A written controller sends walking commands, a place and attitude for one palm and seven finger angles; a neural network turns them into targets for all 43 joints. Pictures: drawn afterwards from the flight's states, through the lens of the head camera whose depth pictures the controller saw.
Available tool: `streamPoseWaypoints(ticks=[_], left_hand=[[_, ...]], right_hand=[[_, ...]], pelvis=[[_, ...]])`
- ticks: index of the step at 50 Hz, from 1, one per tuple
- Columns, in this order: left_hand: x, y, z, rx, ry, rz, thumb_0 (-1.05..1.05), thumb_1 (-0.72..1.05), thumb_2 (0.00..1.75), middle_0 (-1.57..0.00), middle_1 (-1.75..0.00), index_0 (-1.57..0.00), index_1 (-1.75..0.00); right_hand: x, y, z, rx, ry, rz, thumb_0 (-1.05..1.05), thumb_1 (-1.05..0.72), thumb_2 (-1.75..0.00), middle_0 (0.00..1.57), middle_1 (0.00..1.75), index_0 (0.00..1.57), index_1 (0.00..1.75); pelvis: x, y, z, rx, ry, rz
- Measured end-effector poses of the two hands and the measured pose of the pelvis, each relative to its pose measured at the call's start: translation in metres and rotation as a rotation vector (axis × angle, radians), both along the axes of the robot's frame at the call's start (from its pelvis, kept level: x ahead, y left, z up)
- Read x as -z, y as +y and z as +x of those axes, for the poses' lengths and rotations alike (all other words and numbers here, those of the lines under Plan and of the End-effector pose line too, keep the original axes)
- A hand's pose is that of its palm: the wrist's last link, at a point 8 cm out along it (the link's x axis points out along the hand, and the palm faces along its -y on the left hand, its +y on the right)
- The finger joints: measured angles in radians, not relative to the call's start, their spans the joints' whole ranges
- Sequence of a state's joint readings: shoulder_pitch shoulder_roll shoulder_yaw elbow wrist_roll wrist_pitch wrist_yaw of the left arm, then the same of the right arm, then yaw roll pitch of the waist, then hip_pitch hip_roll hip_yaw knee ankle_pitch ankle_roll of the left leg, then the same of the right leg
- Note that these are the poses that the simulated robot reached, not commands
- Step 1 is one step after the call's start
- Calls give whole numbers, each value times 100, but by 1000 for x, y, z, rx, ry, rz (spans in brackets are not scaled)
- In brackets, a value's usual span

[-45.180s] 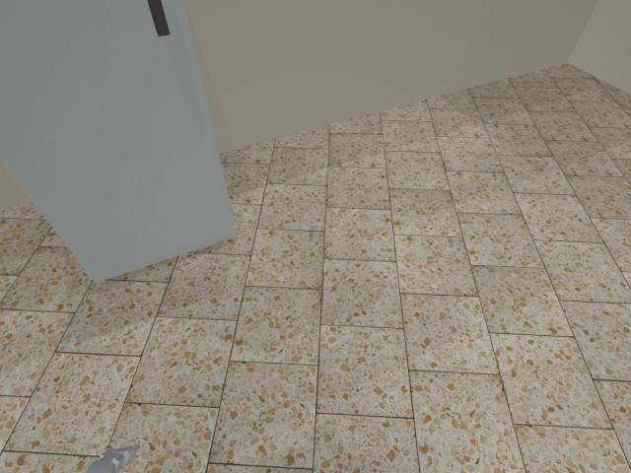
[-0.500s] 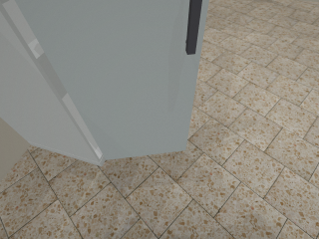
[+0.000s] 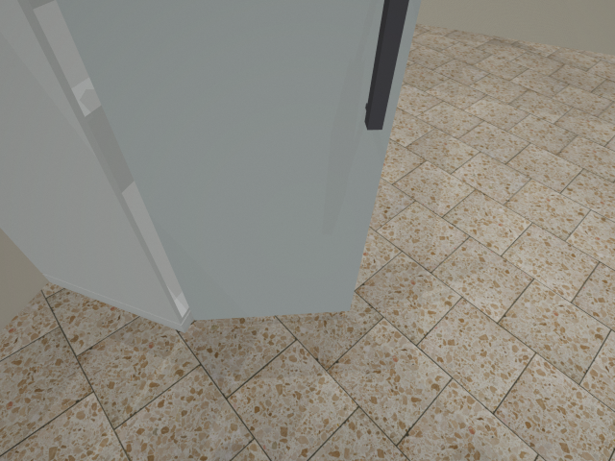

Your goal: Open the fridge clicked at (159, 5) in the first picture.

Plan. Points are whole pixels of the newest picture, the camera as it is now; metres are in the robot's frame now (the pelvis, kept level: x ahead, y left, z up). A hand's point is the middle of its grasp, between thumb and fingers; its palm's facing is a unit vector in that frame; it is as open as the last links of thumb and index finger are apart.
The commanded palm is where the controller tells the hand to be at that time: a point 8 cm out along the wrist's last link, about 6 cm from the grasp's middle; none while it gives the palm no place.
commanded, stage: let the arm hang, fingers relaxed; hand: right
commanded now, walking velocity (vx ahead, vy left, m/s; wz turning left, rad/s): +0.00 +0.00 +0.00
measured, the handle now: (386, 28) +0.66 -0.07 +0.25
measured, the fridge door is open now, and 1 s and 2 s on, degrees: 66 66 66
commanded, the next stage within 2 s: look to check the result in 0.14 s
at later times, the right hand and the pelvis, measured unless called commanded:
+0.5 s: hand out of the picture +0.04 -0.21 -0.17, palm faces -0.01 +0.96 -0.27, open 7.4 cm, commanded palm none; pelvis +0.01 +0.01 +0.00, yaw +0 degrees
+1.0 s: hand out of the picture +0.10 -0.21 -0.16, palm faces -0.03 +0.95 -0.31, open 7.4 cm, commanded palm none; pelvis +0.03 +0.02 +0.00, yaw +1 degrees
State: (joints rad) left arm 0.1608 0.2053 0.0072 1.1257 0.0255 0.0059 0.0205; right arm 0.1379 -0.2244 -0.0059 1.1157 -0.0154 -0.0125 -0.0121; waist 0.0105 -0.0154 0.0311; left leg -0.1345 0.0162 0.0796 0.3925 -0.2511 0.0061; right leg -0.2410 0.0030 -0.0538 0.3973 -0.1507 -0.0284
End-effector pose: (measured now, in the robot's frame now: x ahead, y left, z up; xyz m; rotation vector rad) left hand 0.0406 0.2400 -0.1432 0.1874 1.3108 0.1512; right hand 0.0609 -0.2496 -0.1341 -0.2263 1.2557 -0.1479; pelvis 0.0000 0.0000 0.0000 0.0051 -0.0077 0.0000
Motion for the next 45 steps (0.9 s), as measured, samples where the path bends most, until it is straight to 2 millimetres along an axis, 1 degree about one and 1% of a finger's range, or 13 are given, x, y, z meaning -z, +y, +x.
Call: streamPoseWaypoints(ticks=[3,6,12,19,25,32,45], left_hand=[[-2,4,4,-1,-7,12,0,91,90,-20,-30,-20,-30],[-4,9,6,-1,-6,23,0,91,90,-20,-30,-20,-30],[-6,16,6,0,11,39,0,91,90,-20,-30,-20,-30],[-7,23,7,2,28,50,0,91,90,-20,-30,-20,-30],[-8,29,15,8,22,56,0,91,90,-20,-30,-20,-30],[-10,36,27,18,-1,62,0,91,90,-20,-30,-20,-30],[-17,54,48,22,-46,89,0,91,90,-21,-30,-20,-30]], right_hand=[[1,4,5,-6,-6,11,0,-90,-90,20,30,20,30],[2,6,4,-5,3,18,0,-90,-90,20,30,20,30],[4,6,-6,6,43,18,0,-90,-90,20,30,20,30],[3,0,-19,24,90,-1,0,-90,-90,20,30,20,30],[0,-5,-21,29,101,-21,0,-90,-90,20,30,20,30],[-4,-9,-9,21,80,-37,0,-90,-90,20,30,20,30],[-11,-9,26,-8,4,-55,0,-90,-90,20,30,20,30]], pelvis=[[0,0,2,-2,0,-1],[-1,1,4,-2,1,-1],[-1,3,7,-2,1,-1],[-2,6,11,-2,1,-1],[-3,8,14,-2,-1,-2],[-3,11,17,-3,1,-4],[-4,17,24,-7,1,-9]])
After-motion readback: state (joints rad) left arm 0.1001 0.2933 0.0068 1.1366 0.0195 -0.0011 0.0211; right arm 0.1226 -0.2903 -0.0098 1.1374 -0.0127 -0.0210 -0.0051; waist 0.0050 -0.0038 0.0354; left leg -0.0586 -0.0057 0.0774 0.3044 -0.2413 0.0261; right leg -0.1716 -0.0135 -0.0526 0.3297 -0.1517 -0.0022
